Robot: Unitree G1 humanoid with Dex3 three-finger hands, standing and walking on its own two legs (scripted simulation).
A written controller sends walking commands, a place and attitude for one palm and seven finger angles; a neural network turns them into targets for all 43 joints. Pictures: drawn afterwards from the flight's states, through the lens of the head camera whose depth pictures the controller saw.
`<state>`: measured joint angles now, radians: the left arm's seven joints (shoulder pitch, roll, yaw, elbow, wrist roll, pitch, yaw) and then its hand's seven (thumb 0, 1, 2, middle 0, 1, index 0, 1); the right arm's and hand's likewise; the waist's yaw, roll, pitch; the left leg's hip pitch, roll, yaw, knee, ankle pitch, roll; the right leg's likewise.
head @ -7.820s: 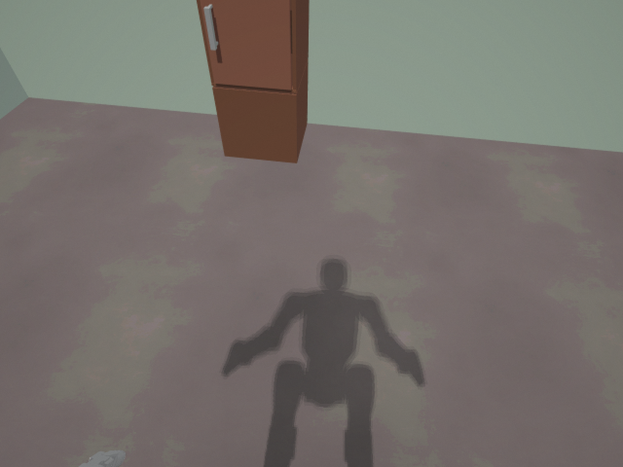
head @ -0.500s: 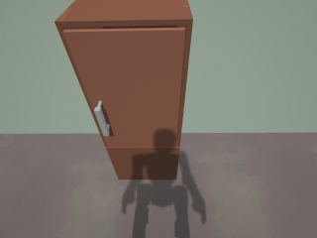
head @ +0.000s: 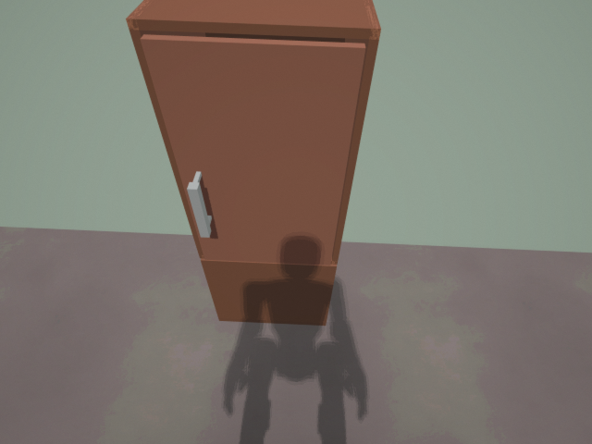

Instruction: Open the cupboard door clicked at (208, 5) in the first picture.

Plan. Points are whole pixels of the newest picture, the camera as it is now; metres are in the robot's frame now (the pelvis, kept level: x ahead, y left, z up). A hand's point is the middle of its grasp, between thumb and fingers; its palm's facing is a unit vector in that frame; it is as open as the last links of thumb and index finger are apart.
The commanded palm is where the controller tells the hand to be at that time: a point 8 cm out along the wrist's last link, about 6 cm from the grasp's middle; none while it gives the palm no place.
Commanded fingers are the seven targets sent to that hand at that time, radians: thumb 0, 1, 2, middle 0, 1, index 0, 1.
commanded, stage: come to a stop and stand still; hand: left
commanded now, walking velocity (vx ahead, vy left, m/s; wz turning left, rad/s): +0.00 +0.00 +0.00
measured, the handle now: (202, 205) +0.60 +0.25 -0.10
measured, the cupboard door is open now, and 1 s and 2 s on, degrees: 0 0 0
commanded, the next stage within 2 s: look again from close up in 0.08 s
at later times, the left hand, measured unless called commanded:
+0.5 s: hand out of the picture +0.06 +0.22 -0.17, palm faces +0.04 -0.97 -0.25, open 7.4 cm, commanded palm none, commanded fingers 0.00 0.90 0.90 -0.20 -0.30 -0.20 -0.30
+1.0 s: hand out of the picture -0.02 +0.21 -0.18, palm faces +0.03 -0.98 -0.19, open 7.4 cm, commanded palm none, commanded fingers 0.00 0.90 0.90 -0.20 -0.30 -0.20 -0.30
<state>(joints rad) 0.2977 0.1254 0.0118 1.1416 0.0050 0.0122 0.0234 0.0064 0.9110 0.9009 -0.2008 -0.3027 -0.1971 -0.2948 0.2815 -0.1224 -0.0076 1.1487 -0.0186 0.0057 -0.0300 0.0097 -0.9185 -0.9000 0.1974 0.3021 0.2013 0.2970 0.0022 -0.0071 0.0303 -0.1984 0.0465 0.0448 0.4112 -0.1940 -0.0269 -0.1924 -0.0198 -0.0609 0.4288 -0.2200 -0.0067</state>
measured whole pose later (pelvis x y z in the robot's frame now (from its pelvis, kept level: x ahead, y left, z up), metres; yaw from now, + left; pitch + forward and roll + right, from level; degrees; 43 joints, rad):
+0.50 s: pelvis +0.00 +0.02 -0.01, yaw +1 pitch -2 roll +0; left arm 0.26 0.22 0.02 0.98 0.01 0.00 0.03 0.01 0.91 0.90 -0.20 -0.30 -0.20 -0.29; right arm 0.26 -0.22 -0.02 0.99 -0.03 -0.01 -0.02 0.01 -0.91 -0.90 0.20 0.30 0.20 0.30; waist -0.01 0.00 -0.01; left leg -0.24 0.03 0.04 0.57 -0.29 0.00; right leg -0.22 -0.04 -0.06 0.55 -0.29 0.02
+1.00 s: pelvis -0.02 +0.03 +0.00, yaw +1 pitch -2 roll +0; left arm 0.32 0.18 -0.01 1.08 0.01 0.01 0.03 0.01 0.91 0.90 -0.20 -0.30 -0.20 -0.29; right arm 0.27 -0.18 0.00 1.09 -0.02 0.01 -0.01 0.00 -0.91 -0.90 0.20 0.30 0.20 0.30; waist 0.00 -0.01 0.02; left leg -0.21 0.01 0.05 0.44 -0.19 0.01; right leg -0.19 -0.06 -0.05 0.43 -0.20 0.03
